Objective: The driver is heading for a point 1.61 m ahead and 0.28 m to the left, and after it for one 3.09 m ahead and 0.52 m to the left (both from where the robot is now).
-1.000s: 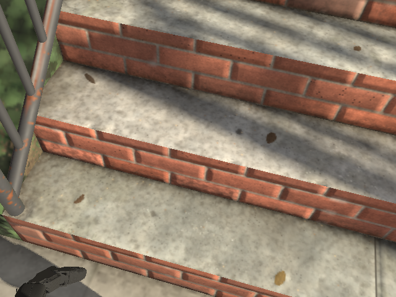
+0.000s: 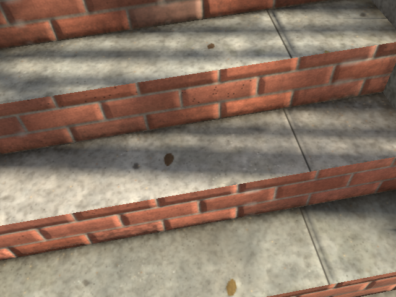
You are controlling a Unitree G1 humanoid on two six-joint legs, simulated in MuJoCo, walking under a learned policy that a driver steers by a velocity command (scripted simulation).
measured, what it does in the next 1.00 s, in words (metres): walks ahead: left foot, then right foot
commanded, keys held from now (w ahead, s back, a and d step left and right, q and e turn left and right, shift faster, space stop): w+e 0.04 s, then w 0.32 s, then w+q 0.14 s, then q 0.50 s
